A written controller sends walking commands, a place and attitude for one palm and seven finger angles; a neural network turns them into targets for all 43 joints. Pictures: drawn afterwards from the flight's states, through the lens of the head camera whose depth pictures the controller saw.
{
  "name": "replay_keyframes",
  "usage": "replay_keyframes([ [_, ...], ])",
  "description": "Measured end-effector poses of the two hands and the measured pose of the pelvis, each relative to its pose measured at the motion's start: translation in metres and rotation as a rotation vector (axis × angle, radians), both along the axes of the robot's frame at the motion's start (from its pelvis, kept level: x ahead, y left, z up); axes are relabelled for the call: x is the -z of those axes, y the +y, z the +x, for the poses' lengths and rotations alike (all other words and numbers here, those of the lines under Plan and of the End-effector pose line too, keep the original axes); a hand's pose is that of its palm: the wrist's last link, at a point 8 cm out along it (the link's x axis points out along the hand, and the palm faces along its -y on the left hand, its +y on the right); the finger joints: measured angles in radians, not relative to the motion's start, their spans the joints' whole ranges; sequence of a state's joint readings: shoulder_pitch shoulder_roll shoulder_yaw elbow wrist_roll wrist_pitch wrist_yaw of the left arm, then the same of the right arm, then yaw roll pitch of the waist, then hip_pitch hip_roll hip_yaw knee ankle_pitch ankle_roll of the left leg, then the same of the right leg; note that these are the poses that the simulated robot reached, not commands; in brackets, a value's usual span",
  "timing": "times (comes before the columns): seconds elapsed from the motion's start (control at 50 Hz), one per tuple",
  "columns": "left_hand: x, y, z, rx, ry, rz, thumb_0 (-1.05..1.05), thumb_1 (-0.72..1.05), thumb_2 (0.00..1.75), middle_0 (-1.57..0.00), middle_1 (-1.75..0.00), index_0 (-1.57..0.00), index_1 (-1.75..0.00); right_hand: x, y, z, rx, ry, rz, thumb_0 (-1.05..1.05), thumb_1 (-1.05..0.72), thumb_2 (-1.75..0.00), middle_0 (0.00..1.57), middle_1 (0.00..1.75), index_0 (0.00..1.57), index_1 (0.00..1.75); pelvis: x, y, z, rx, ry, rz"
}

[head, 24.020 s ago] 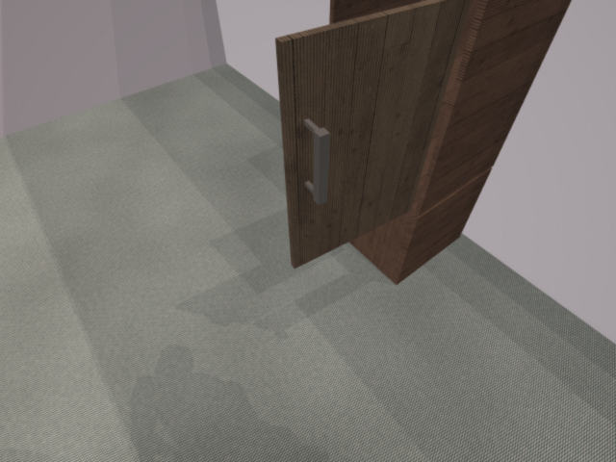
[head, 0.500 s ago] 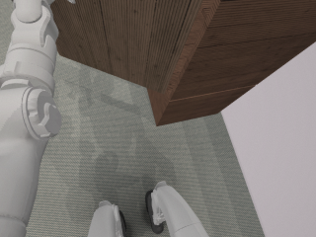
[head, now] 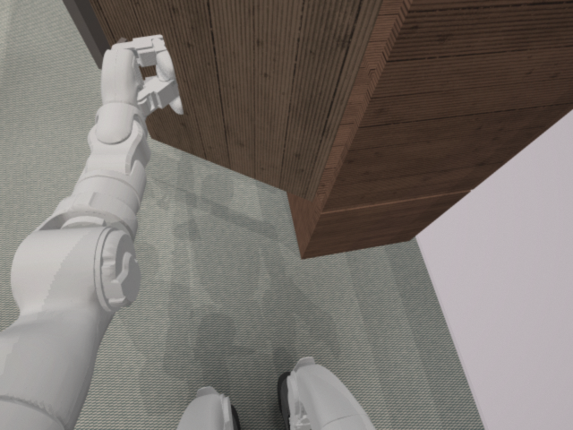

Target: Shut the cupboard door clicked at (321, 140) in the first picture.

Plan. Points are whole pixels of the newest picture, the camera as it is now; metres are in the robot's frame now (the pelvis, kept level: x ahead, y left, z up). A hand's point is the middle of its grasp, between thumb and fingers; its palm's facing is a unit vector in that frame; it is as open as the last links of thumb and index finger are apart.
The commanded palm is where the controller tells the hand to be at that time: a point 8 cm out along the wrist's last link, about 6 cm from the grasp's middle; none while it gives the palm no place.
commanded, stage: pull the fist back off the door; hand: left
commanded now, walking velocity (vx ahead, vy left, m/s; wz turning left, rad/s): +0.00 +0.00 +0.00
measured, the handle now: (93, 8) +0.70 +0.15 +0.09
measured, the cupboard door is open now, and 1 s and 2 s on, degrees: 57 57 57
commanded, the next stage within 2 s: draw the hand back to the body in 0.18 s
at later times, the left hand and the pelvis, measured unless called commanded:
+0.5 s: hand (140, 99) +0.52 +0.09 +0.10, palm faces -0.08 -0.99 -0.07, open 3.1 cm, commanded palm +0.47 +0.14 +0.12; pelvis +0.02 +0.02 +0.01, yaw -2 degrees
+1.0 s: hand out of the picture +0.33 +0.19 +0.16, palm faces +0.10 -0.98 -0.17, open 3.1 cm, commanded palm +0.30 +0.24 +0.18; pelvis +0.01 +0.02 +0.06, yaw +1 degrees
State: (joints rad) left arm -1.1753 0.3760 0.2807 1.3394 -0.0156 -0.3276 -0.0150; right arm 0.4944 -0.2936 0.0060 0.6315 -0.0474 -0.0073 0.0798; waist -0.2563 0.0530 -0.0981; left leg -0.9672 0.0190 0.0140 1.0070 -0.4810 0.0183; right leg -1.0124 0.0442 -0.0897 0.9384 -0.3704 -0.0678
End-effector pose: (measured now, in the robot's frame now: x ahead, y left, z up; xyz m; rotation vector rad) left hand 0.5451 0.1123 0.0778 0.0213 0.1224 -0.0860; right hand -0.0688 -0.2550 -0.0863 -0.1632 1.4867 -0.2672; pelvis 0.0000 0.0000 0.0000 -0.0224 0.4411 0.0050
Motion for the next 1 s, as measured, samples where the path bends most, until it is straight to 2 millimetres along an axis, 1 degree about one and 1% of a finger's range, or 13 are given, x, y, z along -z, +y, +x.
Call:
replay_keyframes([
  [0.06, 0.005, 0.002, -0.01, -0.014, -0.056, -0.033, 0.02, 0.9, 0.9, -1.3, -1.5, -1.3, -1.5, 0.003, -0.004, 0.014, -0.021, -0.035, -0.019, 0.0, -0.91, -0.9, 0.2, 0.3, 0.2, 0.3, 0.001, 0.003, -0.001, 0.001, -0.002, 0.002],
  [0.14, -0.007, 0.002, -0.018, 0.0, -0.152, -0.002, 0.02, 0.9, 0.9, -1.3, -1.5, -1.3, -1.5, 0.01, -0.004, 0.034, -0.034, -0.085, -0.019, 0.0, -0.91, -0.9, 0.2, 0.3, 0.2, 0.3, 0.001, 0.006, 0.001, 0.002, -0.009, 0.005],
  [0.24, -0.015, 0.003, -0.017, 0.013, -0.087, 0.051, 0.02, 0.9, 0.9, -1.3, -1.5, -1.3, -1.5, 0.017, 0.005, 0.053, -0.034, -0.127, 0.003, 0.0, -0.91, -0.9, 0.2, 0.3, 0.2, 0.3, 0.0, 0.009, 0.002, -0.007, -0.031, 0.003],
  [0.3, -0.015, 0.003, -0.013, -0.005, -0.037, 0.021, 0.01, 0.9, 0.9, -1.3, -1.5, -1.3, -1.5, 0.017, 0.011, 0.059, -0.036, -0.146, 0.009, 0.0, -0.91, -0.9, 0.2, 0.3, 0.2, 0.3, -0.001, 0.011, 0.002, -0.01, -0.032, 0.002],
  [0.36, -0.018, 0.004, -0.01, -0.017, -0.066, -0.036, 0.02, 0.9, 0.9, -1.3, -1.5, -1.3, -1.5, 0.016, 0.016, 0.059, -0.036, -0.151, 0.014, 0.0, -0.91, -0.9, 0.2, 0.3, 0.2, 0.3, -0.002, 0.012, 0.003, -0.003, -0.026, 0.004],
  [0.44, -0.026, 0.018, -0.021, -0.015, -0.155, -0.023, 0.02, 0.9, 0.9, -1.3, -1.5, -1.29, -1.5, 0.014, 0.021, 0.058, -0.008, -0.154, 0.034, 0.0, -0.91, -0.9, 0.2, 0.3, 0.2, 0.3, -0.006, 0.014, 0.01, 0.025, -0.036, 0.011],
  [0.52, -0.024, 0.042, -0.051, -0.003, -0.123, 0.049, 0.01, 0.9, 0.9, -1.3, -1.5, -1.29, -1.5, 0.009, 0.026, 0.065, 0.018, -0.169, 0.07, 0.0, -0.91, -0.9, 0.2, 0.3, 0.2, 0.3, -0.018, 0.015, 0.02, 0.044, -0.084, 0.013],
  [0.58, -0.027, 0.062, -0.081, -0.032, -0.087, 0.018, 0.02, 0.9, 0.9, -1.3, -1.5, -1.29, -1.5, 0.002, 0.027, 0.082, 0.012, -0.209, 0.077, 0.0, -0.91, -0.9, 0.2, 0.3, 0.2, 0.3, -0.028, 0.015, 0.024, 0.043, -0.138, 0.01],
  [0.66, -0.05, 0.08, -0.115, -0.048, -0.156, -0.017, 0.02, 0.9, 0.9, -1.3, -1.5, -1.3, -1.5, -0.012, 0.022, 0.12, -0.043, -0.316, 0.047, 0.0, -0.91, -0.9, 0.2, 0.3, 0.2, 0.3, -0.038, 0.014, 0.026, 0.02, -0.207, 0.005],
  [0.76, -0.081, 0.089, -0.15, 0.009, -0.242, 0.013, 0.02, 0.9, 0.9, -1.3, -1.5, -1.29, -1.5, -0.031, 0.015, 0.178, -0.116, -0.501, 0.011, 0.0, -0.91, -0.9, 0.2, 0.3, 0.2, 0.3, -0.044, 0.015, 0.023, -0.002, -0.27, 0.004],
  [0.82, -0.081, 0.096, -0.17, 0.026, -0.186, 0.01, 0.01, 0.9, 0.9, -1.28, -1.47, -1.27, -1.47, -0.044, 0.017, 0.21, -0.147, -0.609, 0.01, 0.0, -0.91, -0.9, 0.2, 0.3, 0.2, 0.3, -0.047, 0.017, 0.019, -0.003, -0.303, 0.009],
  [0.88, -0.079, 0.104, -0.195, -0.023, -0.147, 0.086, 0.01, 0.9, 0.9, -1.24, -1.43, -1.23, -1.43, -0.059, 0.023, 0.235, -0.152, -0.695, 0.005, 0.0, -0.91, -0.9, 0.2, 0.3, 0.2, 0.3, -0.052, 0.018, 0.016, 0.004, -0.346, 0.016],
  [1.0, -0.091, 0.127, -0.244, -0.169, -0.148, 0.159, 0.02, 0.9, 0.9, -1.11, -1.29, -1.11, -1.29, -0.083, 0.048, 0.269, -0.212, -0.782, 0.02, 0.0, -0.91, -0.9, 0.2, 0.3, 0.2, 0.3, -0.062, 0.018, 0.014, -0.009, -0.418, 0.021],
])
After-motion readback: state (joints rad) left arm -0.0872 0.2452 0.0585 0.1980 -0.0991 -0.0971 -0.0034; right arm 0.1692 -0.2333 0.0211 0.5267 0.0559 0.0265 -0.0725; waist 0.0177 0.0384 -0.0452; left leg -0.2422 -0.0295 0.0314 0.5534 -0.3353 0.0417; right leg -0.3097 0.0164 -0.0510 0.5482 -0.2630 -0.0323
